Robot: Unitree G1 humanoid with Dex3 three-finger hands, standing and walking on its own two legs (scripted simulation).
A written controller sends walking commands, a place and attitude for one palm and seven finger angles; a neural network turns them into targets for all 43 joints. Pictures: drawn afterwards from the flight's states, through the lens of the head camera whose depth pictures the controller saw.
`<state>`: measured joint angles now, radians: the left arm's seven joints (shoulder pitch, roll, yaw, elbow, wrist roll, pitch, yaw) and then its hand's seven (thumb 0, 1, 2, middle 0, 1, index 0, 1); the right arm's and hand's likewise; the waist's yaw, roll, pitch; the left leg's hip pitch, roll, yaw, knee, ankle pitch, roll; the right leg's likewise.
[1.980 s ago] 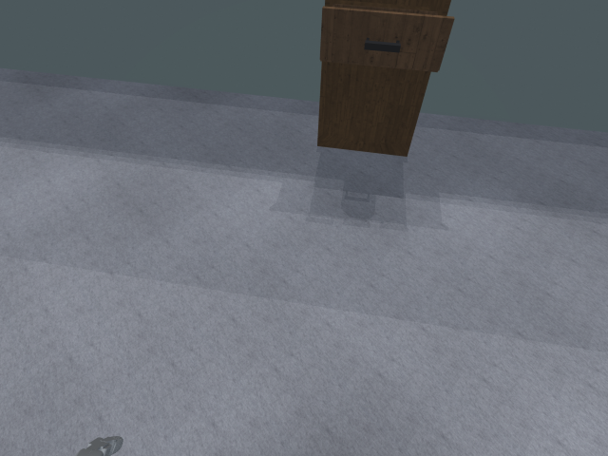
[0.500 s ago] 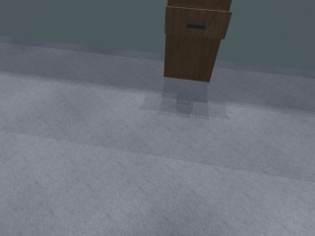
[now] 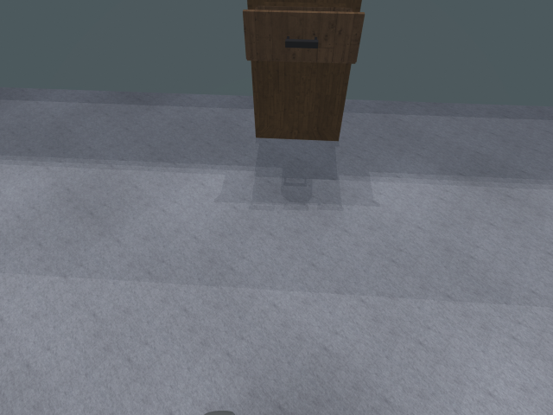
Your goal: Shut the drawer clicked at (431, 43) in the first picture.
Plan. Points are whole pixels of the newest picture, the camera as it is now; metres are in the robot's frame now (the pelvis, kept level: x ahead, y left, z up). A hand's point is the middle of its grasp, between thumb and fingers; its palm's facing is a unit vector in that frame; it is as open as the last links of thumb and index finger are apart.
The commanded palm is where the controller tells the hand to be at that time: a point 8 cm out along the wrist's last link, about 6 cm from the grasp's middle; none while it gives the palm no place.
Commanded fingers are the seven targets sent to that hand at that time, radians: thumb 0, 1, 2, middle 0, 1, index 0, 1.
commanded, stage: walk to a spot facing it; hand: left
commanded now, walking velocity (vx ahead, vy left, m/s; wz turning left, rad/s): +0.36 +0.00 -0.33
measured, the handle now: (301, 41) +1.38 +0.04 -0.06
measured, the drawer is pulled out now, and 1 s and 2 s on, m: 0.29 0.29 0.29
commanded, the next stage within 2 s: turn to face it in 1.60 s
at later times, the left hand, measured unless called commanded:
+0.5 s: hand (157, 357) +0.24 +0.25 -0.18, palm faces -0.12 -0.98 -0.19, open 7.4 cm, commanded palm none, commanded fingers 0.00 0.90 0.90 -0.20 -0.30 -0.20 -0.30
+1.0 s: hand (248, 230) +0.53 +0.12 -0.16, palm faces -0.27 -0.94 -0.21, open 7.1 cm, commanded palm none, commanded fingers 0.00 0.90 0.90 -0.20 -0.30 -0.20 -0.30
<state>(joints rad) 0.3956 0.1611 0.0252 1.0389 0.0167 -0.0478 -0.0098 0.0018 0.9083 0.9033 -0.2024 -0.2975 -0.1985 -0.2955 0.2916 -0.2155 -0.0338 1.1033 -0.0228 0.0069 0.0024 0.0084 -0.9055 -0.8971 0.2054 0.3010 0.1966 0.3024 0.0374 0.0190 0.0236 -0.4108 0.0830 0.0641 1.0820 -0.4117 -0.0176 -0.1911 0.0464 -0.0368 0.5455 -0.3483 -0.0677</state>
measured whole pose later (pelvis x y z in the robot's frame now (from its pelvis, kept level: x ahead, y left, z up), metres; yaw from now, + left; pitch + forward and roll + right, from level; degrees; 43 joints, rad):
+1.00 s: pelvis +0.40 -0.03 +0.01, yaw -18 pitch +0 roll -1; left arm 0.20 0.17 0.07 1.02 0.01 -0.07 0.01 -0.03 0.95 0.90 -0.21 -0.30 -0.20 -0.30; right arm 0.33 -0.15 -0.05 1.09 -0.03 -0.02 0.00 0.01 -0.91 -0.90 0.20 0.30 0.19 0.30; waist -0.04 0.02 0.04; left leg -0.49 0.16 0.10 1.08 -0.34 -0.03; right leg -0.22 -0.01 -0.14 0.47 -0.26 -0.04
